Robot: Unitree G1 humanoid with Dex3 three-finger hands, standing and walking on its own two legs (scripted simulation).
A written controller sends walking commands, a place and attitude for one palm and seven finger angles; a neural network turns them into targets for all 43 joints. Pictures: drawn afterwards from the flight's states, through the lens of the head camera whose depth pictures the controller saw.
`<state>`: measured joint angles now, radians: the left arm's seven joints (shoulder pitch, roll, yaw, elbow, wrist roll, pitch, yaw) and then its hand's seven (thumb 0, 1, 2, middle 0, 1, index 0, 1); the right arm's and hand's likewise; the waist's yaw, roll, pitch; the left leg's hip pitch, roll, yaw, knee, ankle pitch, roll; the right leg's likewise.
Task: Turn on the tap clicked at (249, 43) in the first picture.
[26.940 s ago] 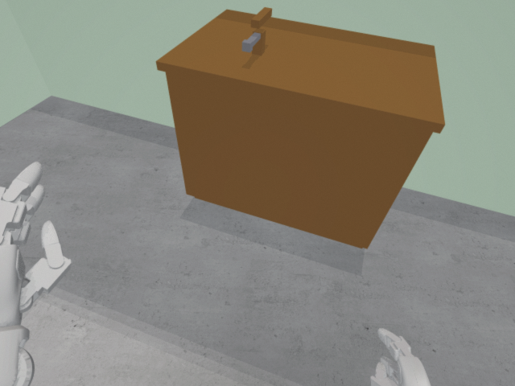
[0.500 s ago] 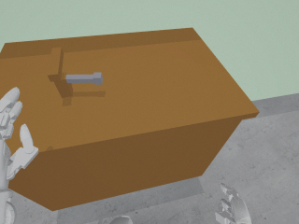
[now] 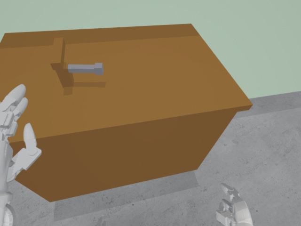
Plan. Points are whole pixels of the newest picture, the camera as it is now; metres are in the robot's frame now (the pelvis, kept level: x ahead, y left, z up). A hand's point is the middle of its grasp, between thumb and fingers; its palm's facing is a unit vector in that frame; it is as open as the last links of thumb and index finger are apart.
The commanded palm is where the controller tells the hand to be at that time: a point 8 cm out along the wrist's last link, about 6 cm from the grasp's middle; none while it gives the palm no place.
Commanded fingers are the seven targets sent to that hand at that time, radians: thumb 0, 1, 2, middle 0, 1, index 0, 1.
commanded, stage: step back with the hand held close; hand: left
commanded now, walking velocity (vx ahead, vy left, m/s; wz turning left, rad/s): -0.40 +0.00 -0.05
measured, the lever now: (99, 68) +0.56 +0.21 +0.08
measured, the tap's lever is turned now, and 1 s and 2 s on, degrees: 80 80 80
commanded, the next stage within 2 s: stop stepping back and stand still in 0.18 s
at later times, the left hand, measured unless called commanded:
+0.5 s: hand out of the picture +0.07 +0.18 +0.15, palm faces +0.31 -0.85 -0.43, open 7.4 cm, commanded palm +0.03 +0.22 +0.18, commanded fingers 0.00 0.90 0.90 -0.20 -0.30 -0.20 -0.30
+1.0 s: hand out of the picture -0.03 +0.14 +0.15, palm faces +0.39 -0.84 -0.37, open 7.5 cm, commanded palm -0.09 +0.19 +0.18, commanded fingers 0.00 0.90 0.90 -0.20 -0.30 -0.20 -0.30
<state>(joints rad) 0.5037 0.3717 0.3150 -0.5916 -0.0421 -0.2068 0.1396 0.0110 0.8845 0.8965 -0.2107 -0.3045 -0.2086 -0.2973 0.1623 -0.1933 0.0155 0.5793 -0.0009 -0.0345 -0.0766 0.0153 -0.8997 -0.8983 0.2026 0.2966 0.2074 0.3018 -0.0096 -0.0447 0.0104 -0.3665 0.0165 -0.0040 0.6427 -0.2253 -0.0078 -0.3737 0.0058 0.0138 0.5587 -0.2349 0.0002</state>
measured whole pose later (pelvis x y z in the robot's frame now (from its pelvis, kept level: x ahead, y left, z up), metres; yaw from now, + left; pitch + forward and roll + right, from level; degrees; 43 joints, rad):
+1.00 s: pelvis -0.25 -0.09 -0.01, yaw +0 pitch -5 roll +2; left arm 0.41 0.29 0.30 -0.39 -0.04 -0.11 0.11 0.01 0.89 0.90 -0.20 -0.30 -0.20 -0.30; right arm 0.20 -0.20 0.01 0.73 0.00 -0.09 -0.05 0.02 -0.90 -0.90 0.20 0.30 0.21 0.30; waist 0.00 0.02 0.05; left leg -0.46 0.02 0.00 1.17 -0.34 0.03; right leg -0.38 0.01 -0.09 0.65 -0.21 -0.10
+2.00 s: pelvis -0.23 -0.11 +0.01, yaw -1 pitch -2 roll -1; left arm 0.47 0.34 0.31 -0.50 -0.05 -0.15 0.16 0.01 0.89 0.90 -0.21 -0.30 -0.21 -0.30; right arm 0.15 -0.21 0.01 0.58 0.01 -0.09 -0.07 0.01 -0.90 -0.90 0.20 0.30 0.21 0.30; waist 0.02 0.00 0.06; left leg -0.20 0.04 0.03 0.49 -0.25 -0.01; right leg -0.18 0.00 -0.06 0.45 -0.25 -0.01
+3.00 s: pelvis -0.23 -0.10 +0.01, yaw -1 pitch -1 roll -1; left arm 0.47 0.32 0.30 -0.45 -0.05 -0.14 0.16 0.01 0.89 0.90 -0.21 -0.30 -0.21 -0.30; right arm 0.18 -0.21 0.02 0.62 0.00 -0.08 -0.08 0.02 -0.90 -0.90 0.20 0.30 0.21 0.30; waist 0.01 0.03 0.01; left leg -0.21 0.03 0.05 0.45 -0.23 0.01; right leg -0.17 0.00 -0.04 0.39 -0.20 0.00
